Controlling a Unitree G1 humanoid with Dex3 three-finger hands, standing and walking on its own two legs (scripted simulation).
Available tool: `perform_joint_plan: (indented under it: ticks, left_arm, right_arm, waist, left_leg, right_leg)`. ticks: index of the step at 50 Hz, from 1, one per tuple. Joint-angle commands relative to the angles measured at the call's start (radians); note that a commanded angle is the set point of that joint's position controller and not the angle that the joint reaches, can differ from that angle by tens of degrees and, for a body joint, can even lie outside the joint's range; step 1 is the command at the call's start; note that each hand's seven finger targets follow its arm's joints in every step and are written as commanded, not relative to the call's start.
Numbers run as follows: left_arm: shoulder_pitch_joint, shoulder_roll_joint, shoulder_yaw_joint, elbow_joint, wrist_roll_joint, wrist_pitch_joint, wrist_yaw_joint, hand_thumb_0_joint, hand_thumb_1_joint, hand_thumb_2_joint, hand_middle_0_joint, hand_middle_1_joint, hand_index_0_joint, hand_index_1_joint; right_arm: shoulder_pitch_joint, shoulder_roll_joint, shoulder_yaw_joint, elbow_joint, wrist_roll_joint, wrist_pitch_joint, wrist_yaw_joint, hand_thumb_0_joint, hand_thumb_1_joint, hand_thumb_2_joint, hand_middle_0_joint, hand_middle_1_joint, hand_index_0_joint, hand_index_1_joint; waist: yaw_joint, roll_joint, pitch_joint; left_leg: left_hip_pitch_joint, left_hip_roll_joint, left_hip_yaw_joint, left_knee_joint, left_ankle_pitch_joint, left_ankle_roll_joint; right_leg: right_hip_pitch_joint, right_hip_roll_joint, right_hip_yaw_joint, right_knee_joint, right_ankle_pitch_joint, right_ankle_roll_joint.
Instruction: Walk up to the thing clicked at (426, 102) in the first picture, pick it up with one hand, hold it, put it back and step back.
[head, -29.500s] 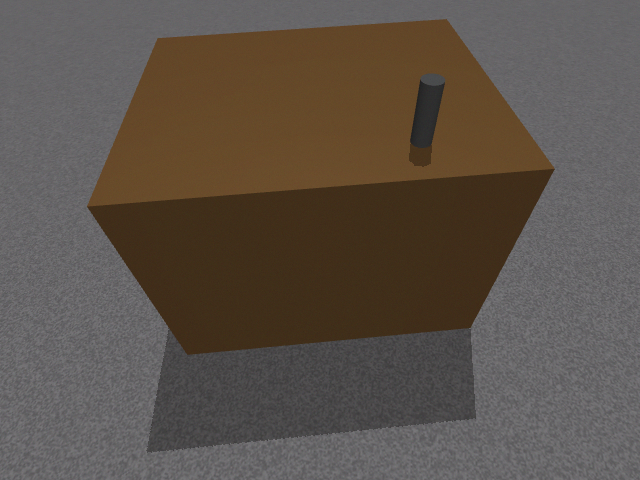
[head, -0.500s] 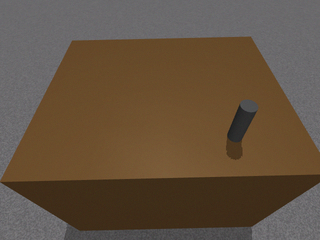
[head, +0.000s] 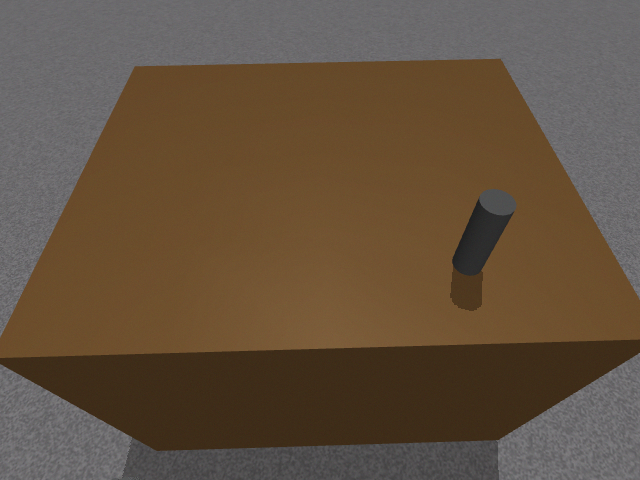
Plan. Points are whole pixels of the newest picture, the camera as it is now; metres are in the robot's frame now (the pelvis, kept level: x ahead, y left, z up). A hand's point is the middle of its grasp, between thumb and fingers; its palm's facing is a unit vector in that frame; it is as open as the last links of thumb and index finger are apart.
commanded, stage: step back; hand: right
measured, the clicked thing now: (480, 235) +0.45 -0.20 +0.00
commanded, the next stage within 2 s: none
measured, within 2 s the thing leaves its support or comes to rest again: neither
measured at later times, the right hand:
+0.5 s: hand out of the picture +0.01 -0.30 -0.19, palm faces -0.13 +0.93 -0.36, open 7.3 cm
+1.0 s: hand out of the picture -0.06 -0.28 -0.15, palm faces -0.04 +0.92 -0.40, open 7.4 cm
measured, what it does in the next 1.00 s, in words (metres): walks backwards: left foot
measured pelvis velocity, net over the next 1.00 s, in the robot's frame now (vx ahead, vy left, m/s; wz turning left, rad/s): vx -0.20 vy -0.02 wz -0.04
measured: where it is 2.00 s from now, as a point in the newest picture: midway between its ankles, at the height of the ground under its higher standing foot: outside the picture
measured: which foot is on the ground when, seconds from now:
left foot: down 0.00-0.20, up 0.22-0.60, down 0.62-1.00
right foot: down 0.00-0.64, up 0.66-1.00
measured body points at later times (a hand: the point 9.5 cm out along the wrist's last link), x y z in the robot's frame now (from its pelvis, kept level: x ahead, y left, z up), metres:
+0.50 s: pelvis -0.08 -0.04 -0.02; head +0.00 -0.06 +0.42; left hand +0.01 +0.28 -0.12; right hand +0.02 -0.34 -0.16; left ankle -0.12 +0.09 -0.69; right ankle -0.06 -0.14 -0.74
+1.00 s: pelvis -0.20 -0.02 -0.02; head -0.13 -0.01 +0.42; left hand -0.13 +0.31 -0.14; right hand -0.06 -0.32 -0.12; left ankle -0.11 +0.09 -0.74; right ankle -0.25 -0.16 -0.71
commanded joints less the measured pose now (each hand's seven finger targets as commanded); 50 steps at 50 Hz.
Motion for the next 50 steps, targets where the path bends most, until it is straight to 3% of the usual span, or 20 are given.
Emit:
perform_joint_plan:
  ticks: [1, 4, 6, 8, 10, 11, 13, 17, 22, 24, 28, 30, 31, 32, 33, 34, 36, 38, 46, 50]
  left_arm:
    - [0.011, 0.205, 0.060, -0.098, -0.010, 0.005, 0.025, 0.000, 0.900, 0.900, -0.200, -0.300, -0.200, -0.300]
    - [0.051, 0.202, 0.069, -0.121, 0.001, 0.027, 0.019, 0.000, 0.900, 0.900, -0.200, -0.300, -0.200, -0.300]
    - [0.102, 0.201, 0.077, -0.126, 0.000, 0.036, 0.013, 0.000, 0.900, 0.900, -0.200, -0.300, -0.200, -0.300]
    - [0.161, 0.196, 0.081, -0.123, 0.004, 0.028, 0.009, 0.000, 0.900, 0.900, -0.200, -0.300, -0.200, -0.300]
    - [0.109, 0.287, 0.109, -0.154, 0.021, 0.005, 0.021, 0.000, 0.900, 0.900, -0.200, -0.300, -0.200, -0.300]
    - [0.080, 0.322, 0.118, -0.170, 0.022, 0.003, 0.026, 0.000, 0.900, 0.900, -0.200, -0.300, -0.200, -0.300]
    - [-0.002, 0.336, 0.121, -0.215, 0.035, 0.001, 0.030, 0.000, 0.900, 0.900, -0.200, -0.300, -0.200, -0.300]
    - [-0.080, 0.258, 0.110, -0.261, 0.031, -0.001, 0.028, 0.000, 0.900, 0.900, -0.200, -0.300, -0.200, -0.300]
    - [0.079, 0.217, 0.116, -0.267, 0.015, 0.011, 0.044, 0.000, 0.900, 0.900, -0.200, -0.300, -0.200, -0.300]
    - [0.097, 0.232, 0.122, -0.275, 0.011, 0.015, 0.045, 0.000, 0.900, 0.900, -0.200, -0.300, -0.200, -0.300]
    - [0.036, 0.263, 0.127, -0.314, 0.006, 0.023, 0.038, 0.000, 0.900, 0.900, -0.200, -0.300, -0.200, -0.300]
    - [-0.036, 0.269, 0.119, -0.339, 0.004, 0.027, 0.030, 0.000, 0.900, 0.900, -0.200, -0.300, -0.200, -0.300]
    - [-0.034, 0.238, 0.109, -0.349, 0.003, 0.030, 0.026, 0.000, 0.900, 0.900, -0.200, -0.300, -0.200, -0.300]
    - [-0.033, 0.196, 0.102, -0.355, -0.005, 0.032, 0.028, 0.000, 0.900, 0.900, -0.200, -0.300, -0.200, -0.300]
    - [-0.065, 0.210, 0.116, -0.344, 0.000, 0.039, 0.039, 0.000, 0.900, 0.900, -0.200, -0.300, -0.200, -0.300]
    - [-0.061, 0.229, 0.122, -0.324, 0.014, 0.041, 0.044, 0.000, 0.900, 0.900, -0.200, -0.300, -0.200, -0.300]
    - [0.001, 0.214, 0.118, -0.295, 0.003, 0.043, 0.036, 0.000, 0.900, 0.900, -0.200, -0.300, -0.200, -0.300]
    - [0.087, 0.206, 0.123, -0.266, -0.001, 0.040, 0.032, 0.000, 0.900, 0.900, -0.200, -0.300, -0.200, -0.300]
    - [0.078, 0.187, 0.110, -0.296, 0.011, 0.019, 0.024, 0.000, 0.900, 0.900, -0.200, -0.300, -0.200, -0.300]
    - [0.172, 0.191, 0.110, -0.251, 0.013, 0.011, 0.019, 0.000, 0.900, 0.900, -0.200, -0.300, -0.200, -0.300]
  right_arm:
    - [-0.015, -0.289, -0.078, -0.081, 0.013, 0.002, -0.018, 0.000, -0.900, -0.900, 0.200, 0.300, 0.200, 0.300]
    - [-0.059, -0.312, -0.096, -0.132, 0.003, 0.013, -0.023, 0.000, -0.900, -0.900, 0.200, 0.300, 0.200, 0.300]
    - [-0.096, -0.302, -0.101, -0.165, -0.009, 0.022, -0.024, 0.000, -0.900, -0.900, 0.200, 0.300, 0.200, 0.300]
    - [-0.141, -0.281, -0.097, -0.200, -0.006, 0.034, -0.019, 0.000, -0.900, -0.900, 0.200, 0.300, 0.200, 0.300]
    - [-0.127, -0.189, -0.068, -0.217, 0.017, 0.045, -0.016, 0.000, -0.900, -0.900, 0.200, 0.300, 0.200, 0.300]
    - [-0.105, -0.159, -0.057, -0.214, 0.012, 0.055, -0.024, 0.000, -0.900, -0.900, 0.200, 0.300, 0.200, 0.300]
    - [0.003, -0.179, -0.066, -0.186, 0.009, 0.061, -0.037, 0.000, -0.900, -0.900, 0.200, 0.300, 0.200, 0.300]
    - [0.050, -0.238, -0.067, -0.179, 0.018, 0.045, -0.040, 0.000, -0.900, -0.900, 0.200, 0.300, 0.200, 0.300]
    - [-0.005, -0.226, -0.044, -0.233, -0.004, 0.020, -0.049, 0.000, -0.900, -0.900, 0.200, 0.300, 0.200, 0.300]
    - [-0.004, -0.222, -0.046, -0.247, -0.010, 0.018, -0.050, 0.000, -0.900, -0.900, 0.200, 0.300, 0.200, 0.300]
    - [0.090, -0.218, -0.059, -0.225, -0.016, 0.013, -0.037, 0.000, -0.900, -0.900, 0.200, 0.300, 0.200, 0.300]
    - [0.153, -0.234, -0.078, -0.201, -0.021, 0.013, -0.028, 0.000, -0.900, -0.900, 0.200, 0.300, 0.200, 0.300]
    - [0.131, -0.273, -0.094, -0.217, -0.031, 0.014, -0.028, 0.000, -0.900, -0.900, 0.200, 0.300, 0.200, 0.300]
    - [0.101, -0.332, -0.105, -0.239, -0.038, 0.014, -0.022, 0.000, -0.900, -0.900, 0.200, 0.300, 0.200, 0.300]
    - [0.075, -0.397, -0.116, -0.250, -0.033, 0.015, -0.017, 0.000, -0.900, -0.900, 0.200, 0.300, 0.200, 0.300]
    - [0.054, -0.380, -0.117, -0.251, -0.035, 0.014, -0.023, 0.000, -0.900, -0.900, 0.200, 0.300, 0.200, 0.300]
    - [-0.021, -0.289, -0.092, -0.284, -0.041, 0.011, -0.030, 0.000, -0.900, -0.900, 0.200, 0.300, 0.200, 0.300]
    - [-0.048, -0.244, -0.084, -0.296, -0.032, 0.010, -0.035, 0.000, -0.900, -0.900, 0.200, 0.300, 0.200, 0.300]
    - [0.041, -0.254, -0.096, -0.312, -0.022, 0.016, -0.031, 0.000, -0.900, -0.900, 0.200, 0.300, 0.200, 0.300]
    - [-0.010, -0.282, -0.106, -0.332, -0.022, 0.031, -0.024, 0.000, -0.900, -0.900, 0.200, 0.300, 0.200, 0.300]
  waist:
    - [-0.008, 0.091, -0.104]
    - [0.005, 0.207, -0.138]
    - [0.028, 0.238, -0.135]
    - [0.069, 0.205, -0.156]
    - [0.055, -0.116, -0.090]
    - [0.047, -0.173, -0.039]
    - [0.008, -0.170, -0.075]
    - [-0.024, -0.145, -0.132]
    - [0.082, -0.121, -0.175]
    - [0.088, -0.148, -0.154]
    - [0.035, -0.181, -0.173]
    - [-0.018, -0.105, -0.177]
    - [-0.014, 0.010, -0.163]
    - [-0.013, 0.202, -0.146]
    - [-0.050, 0.311, -0.128]
    - [-0.045, 0.243, -0.083]
    - [0.008, 0.131, -0.053]
    - [0.054, 0.120, -0.052]
    - [-0.033, 0.177, -0.135]
    - [0.000, 0.220, -0.177]
  left_leg:
    - [0.043, 0.204, -0.153, -0.006, 0.526, 0.148]
    - [-0.055, 0.278, -0.207, -0.021, 0.383, 0.226]
    - [-0.128, 0.294, -0.211, -0.013, 0.256, 0.241]
    - [-0.105, 0.225, -0.153, 0.141, 0.255, 0.178]
    - [-0.209, -0.036, -0.060, 0.412, -0.037, 0.047]
    - [-0.324, -0.138, -0.127, 0.509, -0.372, 0.031]
    - [-0.305, -0.118, -0.192, 0.686, -0.450, 0.035]
    - [-0.337, -0.127, -0.200, 0.779, -0.281, 0.019]
    - [-0.435, -0.084, -0.163, 0.598, -0.289, 0.002]
    - [-0.408, -0.063, -0.145, 0.511, -0.317, 0.001]
    - [-0.194, -0.043, -0.063, 0.257, -0.239, 0.024]
    - [-0.040, -0.038, -0.035, 0.108, 0.020, 0.039]
    - [-0.019, 0.057, -0.177, 0.082, 0.188, 0.083]
    - [0.007, 0.223, -0.409, -0.002, 0.305, 0.175]
    - [-0.103, 0.350, -0.554, -0.082, 0.278, 0.303]
    - [-0.163, 0.364, -0.598, -0.100, 0.202, 0.336]
    - [-0.103, 0.257, -0.366, -0.049, 0.268, 0.254]
    - [-0.038, 0.204, -0.265, -0.011, 0.331, 0.215]
    - [0.156, 0.224, -0.224, 0.031, 0.265, 0.260]
    - [0.068, 0.238, -0.229, 0.060, 0.139, 0.218]
  right_leg:
    - [-0.077, 0.023, -0.051, 0.205, 0.225, -0.061]
    - [-0.082, 0.052, -0.040, 0.394, -0.172, -0.082]
    - [-0.083, 0.045, -0.020, 0.444, -0.245, -0.091]
    - [-0.064, 0.023, -0.010, 0.239, -0.065, -0.088]
    - [-0.083, -0.164, 0.254, -0.028, 0.385, -0.085]
    - [-0.061, -0.238, 0.350, -0.045, 0.539, -0.121]
    - [-0.109, -0.300, 0.340, 0.001, 0.654, -0.239]
    - [-0.010, -0.161, 0.153, 0.088, 0.585, -0.201]
    - [0.240, -0.218, 0.171, 0.173, 0.701, -0.254]
    - [0.235, -0.244, 0.189, 0.178, 0.735, -0.271]
    - [0.097, -0.216, 0.143, 0.219, 0.642, -0.235]
    - [-0.052, -0.187, 0.101, 0.244, 0.411, -0.184]
    - [-0.147, -0.110, 0.069, 0.323, 0.230, -0.136]
    - [-0.284, 0.057, -0.004, 0.476, -0.079, -0.080]
    - [-0.282, 0.158, 0.045, 0.698, -0.449, -0.064]
    - [-0.284, 0.157, 0.129, 0.831, -0.461, -0.058]
    - [-0.371, 0.162, 0.170, 0.904, -0.345, -0.066]
    - [-0.406, 0.169, 0.165, 0.931, -0.270, -0.059]
    - [-0.338, 0.104, 0.079, 0.553, -0.271, 0.012]
    - [-0.179, 0.058, 0.005, 0.274, -0.200, -0.018]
